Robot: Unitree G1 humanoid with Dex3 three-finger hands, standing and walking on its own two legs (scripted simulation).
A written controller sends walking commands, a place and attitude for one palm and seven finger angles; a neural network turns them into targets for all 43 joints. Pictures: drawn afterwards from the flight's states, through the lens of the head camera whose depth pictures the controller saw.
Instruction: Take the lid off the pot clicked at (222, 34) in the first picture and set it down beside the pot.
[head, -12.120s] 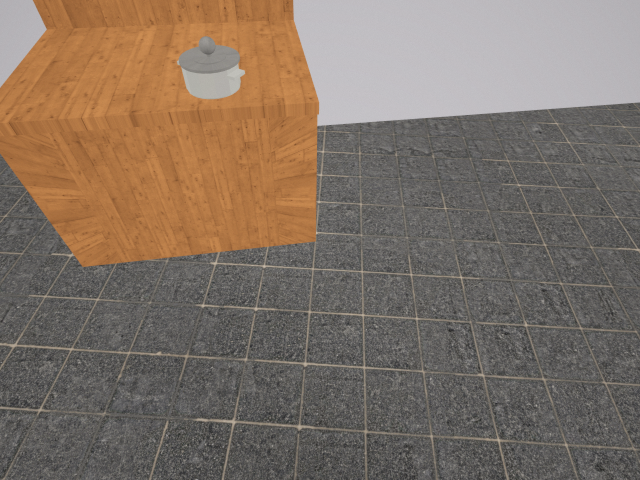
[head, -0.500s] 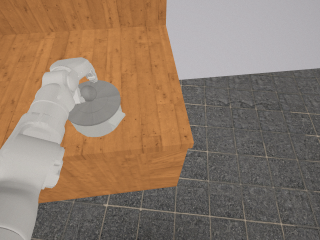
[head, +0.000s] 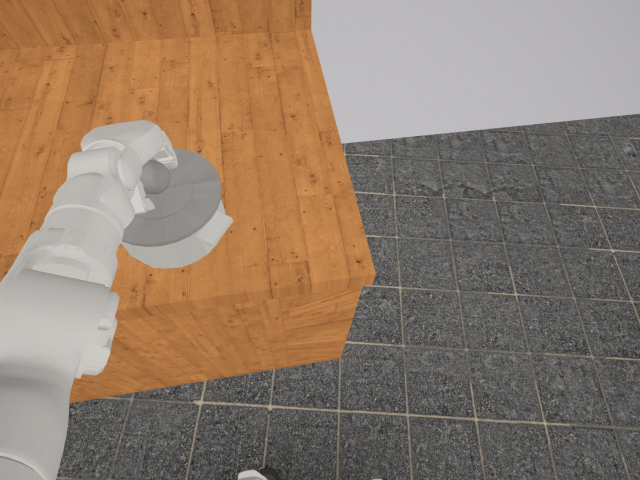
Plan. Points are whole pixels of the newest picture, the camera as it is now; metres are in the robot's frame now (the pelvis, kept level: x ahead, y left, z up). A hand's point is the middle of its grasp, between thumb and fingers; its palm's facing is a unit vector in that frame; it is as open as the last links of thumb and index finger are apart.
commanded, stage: lower the open fingers around the knob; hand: left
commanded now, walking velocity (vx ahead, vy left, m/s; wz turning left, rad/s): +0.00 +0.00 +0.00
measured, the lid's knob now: (152, 177) +0.52 +0.19 +0.03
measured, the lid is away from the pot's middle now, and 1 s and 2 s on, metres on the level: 0.00 0.00 0.00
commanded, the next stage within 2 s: close the fingers and squeeze the knob in 0.12 s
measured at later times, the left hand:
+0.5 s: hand (147, 180) +0.50 +0.18 +0.05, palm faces -0.42 -0.06 -0.90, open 10.0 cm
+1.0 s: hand (140, 182) +0.49 +0.19 +0.06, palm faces -0.42 -0.09 -0.90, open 8.1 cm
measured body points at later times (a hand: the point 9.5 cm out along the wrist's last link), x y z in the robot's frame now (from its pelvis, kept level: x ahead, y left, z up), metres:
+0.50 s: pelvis +0.00 +0.00 +0.00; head +0.09 -0.01 +0.44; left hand +0.52 +0.18 +0.10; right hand -0.02 -0.28 -0.13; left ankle +0.02 +0.10 -0.72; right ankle -0.05 -0.13 -0.72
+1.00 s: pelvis +0.00 +0.00 +0.00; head +0.09 -0.01 +0.44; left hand +0.51 +0.19 +0.11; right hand -0.01 -0.28 -0.13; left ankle +0.02 +0.10 -0.72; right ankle -0.05 -0.13 -0.72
